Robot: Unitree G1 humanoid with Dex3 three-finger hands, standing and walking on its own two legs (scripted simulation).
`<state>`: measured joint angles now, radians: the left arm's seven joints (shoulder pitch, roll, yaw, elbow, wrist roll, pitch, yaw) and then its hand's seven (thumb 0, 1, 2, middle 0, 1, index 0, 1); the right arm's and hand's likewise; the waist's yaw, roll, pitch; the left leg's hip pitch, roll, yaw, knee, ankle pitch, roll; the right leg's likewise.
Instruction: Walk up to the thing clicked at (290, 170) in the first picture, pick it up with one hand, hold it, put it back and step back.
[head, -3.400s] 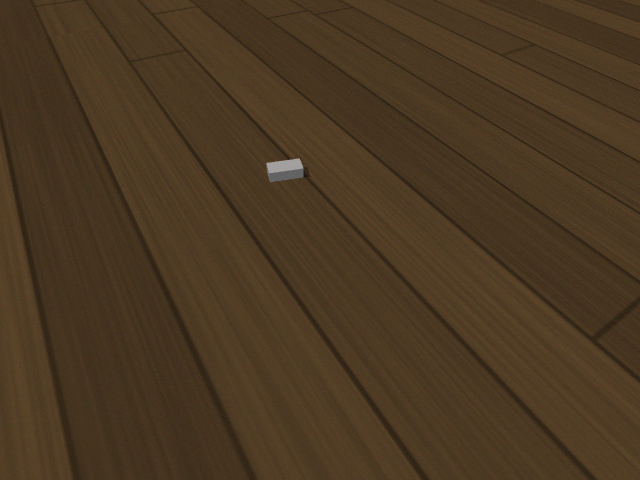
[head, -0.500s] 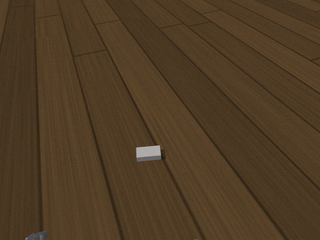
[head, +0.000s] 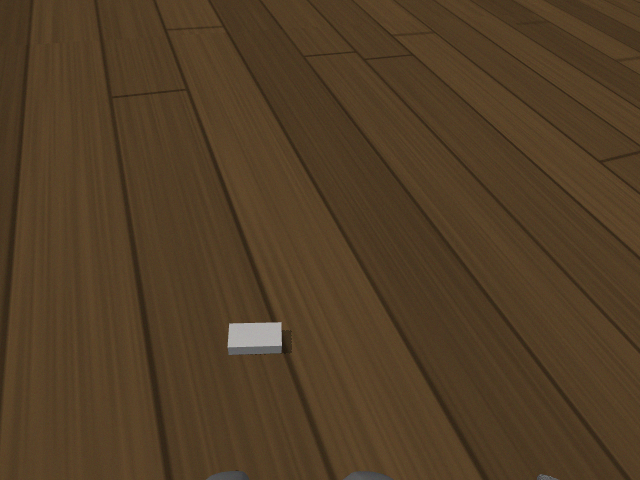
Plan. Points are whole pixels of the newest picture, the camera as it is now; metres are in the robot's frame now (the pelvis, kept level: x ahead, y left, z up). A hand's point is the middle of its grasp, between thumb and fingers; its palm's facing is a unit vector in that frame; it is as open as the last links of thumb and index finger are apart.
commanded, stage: walk up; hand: left
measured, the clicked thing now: (255, 338) +0.63 +0.15 -0.73
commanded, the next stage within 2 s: none
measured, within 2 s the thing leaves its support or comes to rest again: neither
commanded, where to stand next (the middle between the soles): +0.31 -0.11 m, yaw +3 degrees
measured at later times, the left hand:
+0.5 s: hand (193, 459) +0.17 +0.15 -0.10, palm faces +0.02 -0.91 -0.42, open 7.4 cm
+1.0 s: hand (212, 397) +0.26 +0.15 -0.14, palm faces +0.03 -0.94 -0.34, open 7.4 cm
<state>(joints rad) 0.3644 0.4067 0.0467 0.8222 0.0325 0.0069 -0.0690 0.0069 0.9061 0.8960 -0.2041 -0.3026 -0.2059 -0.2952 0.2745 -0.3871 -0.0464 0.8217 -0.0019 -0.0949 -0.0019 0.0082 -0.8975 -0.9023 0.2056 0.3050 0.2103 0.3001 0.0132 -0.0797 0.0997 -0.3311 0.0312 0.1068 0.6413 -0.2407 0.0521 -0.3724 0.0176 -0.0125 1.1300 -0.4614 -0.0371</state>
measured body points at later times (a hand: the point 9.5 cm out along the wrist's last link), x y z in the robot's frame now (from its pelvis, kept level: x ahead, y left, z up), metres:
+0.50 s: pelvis +0.13 -0.13 +0.01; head +0.14 -0.16 +0.46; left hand +0.16 +0.20 -0.07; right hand +0.20 -0.45 -0.12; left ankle +0.15 +0.02 -0.65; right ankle +0.16 -0.24 -0.72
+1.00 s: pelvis +0.22 -0.12 +0.01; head +0.25 -0.10 +0.45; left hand +0.25 +0.20 -0.12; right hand +0.36 -0.41 -0.09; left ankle +0.29 -0.01 -0.72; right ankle +0.24 -0.26 -0.67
